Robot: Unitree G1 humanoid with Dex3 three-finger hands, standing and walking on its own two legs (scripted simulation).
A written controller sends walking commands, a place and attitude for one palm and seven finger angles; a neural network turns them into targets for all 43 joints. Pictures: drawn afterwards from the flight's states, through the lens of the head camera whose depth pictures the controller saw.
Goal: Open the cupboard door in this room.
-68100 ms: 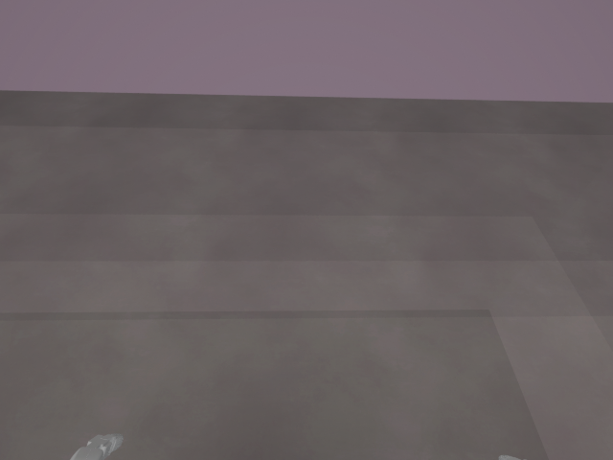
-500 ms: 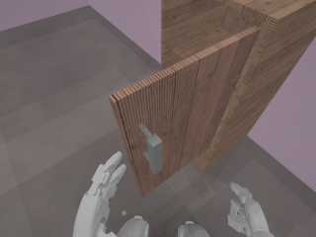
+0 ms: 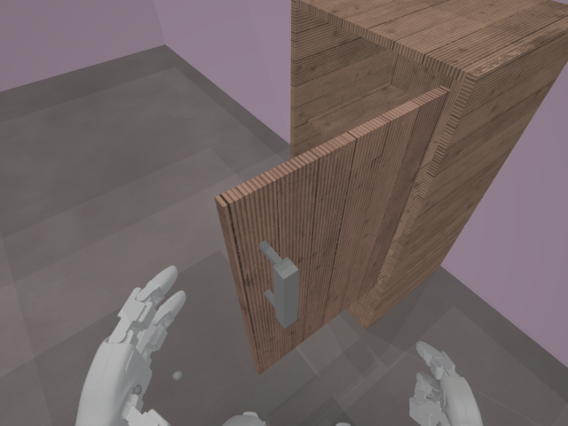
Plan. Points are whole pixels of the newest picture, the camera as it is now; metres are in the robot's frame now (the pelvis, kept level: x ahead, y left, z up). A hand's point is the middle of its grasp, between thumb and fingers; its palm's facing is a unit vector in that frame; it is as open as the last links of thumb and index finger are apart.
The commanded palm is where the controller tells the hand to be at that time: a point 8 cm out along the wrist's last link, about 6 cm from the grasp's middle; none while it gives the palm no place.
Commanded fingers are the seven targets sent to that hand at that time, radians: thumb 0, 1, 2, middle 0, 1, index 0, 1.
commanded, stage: draw the hand back to the body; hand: left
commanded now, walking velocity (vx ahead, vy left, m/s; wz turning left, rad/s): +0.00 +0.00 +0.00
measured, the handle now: (277, 285) +0.31 +0.03 +0.04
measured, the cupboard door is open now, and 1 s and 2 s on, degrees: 89 89 89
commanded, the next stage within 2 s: step back with the hand held close in 1.26 s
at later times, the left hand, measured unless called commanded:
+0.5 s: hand (68, 328) +0.19 +0.22 +0.16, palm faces +0.23 -0.91 -0.35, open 13.7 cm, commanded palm +0.15 +0.27 +0.19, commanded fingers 0.00 0.27 0.63 -0.18 -0.30 -0.18 -0.30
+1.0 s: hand out of the picture +0.22 +0.28 +0.25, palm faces +0.47 -0.79 -0.39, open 8.0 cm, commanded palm +0.16 +0.31 +0.26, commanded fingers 0.00 0.90 0.90 -0.20 -0.30 -0.20 -0.30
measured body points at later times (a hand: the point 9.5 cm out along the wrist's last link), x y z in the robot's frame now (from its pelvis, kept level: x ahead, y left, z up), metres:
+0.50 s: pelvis +0.03 +0.02 +0.05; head +0.01 +0.01 +0.50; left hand +0.17 +0.27 +0.18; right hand +0.21 -0.19 -0.01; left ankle +0.02 +0.10 -0.66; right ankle +0.01 -0.09 -0.66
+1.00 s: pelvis +0.03 +0.01 +0.08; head +0.00 +0.00 +0.53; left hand +0.18 +0.32 +0.27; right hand +0.21 -0.21 +0.00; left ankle +0.02 +0.10 -0.66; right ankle +0.01 -0.09 -0.66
